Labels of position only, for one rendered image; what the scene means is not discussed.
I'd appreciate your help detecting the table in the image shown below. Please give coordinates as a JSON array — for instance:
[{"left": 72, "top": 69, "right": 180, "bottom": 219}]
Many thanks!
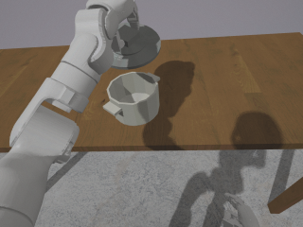
[{"left": 0, "top": 32, "right": 303, "bottom": 214}]

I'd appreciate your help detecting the left robot forearm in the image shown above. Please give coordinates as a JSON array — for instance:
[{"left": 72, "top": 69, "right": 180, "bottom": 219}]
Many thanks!
[{"left": 9, "top": 1, "right": 119, "bottom": 147}]

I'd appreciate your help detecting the robot left hand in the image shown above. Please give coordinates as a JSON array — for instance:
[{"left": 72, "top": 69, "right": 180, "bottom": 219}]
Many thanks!
[{"left": 86, "top": 0, "right": 140, "bottom": 52}]

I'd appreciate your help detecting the lid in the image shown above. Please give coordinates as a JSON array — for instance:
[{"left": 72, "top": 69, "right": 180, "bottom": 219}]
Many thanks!
[{"left": 111, "top": 22, "right": 161, "bottom": 70}]

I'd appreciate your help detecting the pot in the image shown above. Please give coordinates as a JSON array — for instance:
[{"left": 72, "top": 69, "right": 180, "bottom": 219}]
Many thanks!
[{"left": 102, "top": 72, "right": 160, "bottom": 126}]

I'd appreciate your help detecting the robot left upper arm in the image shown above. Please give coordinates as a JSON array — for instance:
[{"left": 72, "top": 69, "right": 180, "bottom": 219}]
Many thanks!
[{"left": 0, "top": 105, "right": 80, "bottom": 227}]

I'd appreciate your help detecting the knob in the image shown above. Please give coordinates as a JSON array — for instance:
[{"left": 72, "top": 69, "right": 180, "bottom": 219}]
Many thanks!
[{"left": 118, "top": 25, "right": 140, "bottom": 48}]

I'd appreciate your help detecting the robot right hand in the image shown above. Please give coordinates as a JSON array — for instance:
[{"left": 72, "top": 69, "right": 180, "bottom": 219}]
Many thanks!
[{"left": 223, "top": 193, "right": 259, "bottom": 227}]

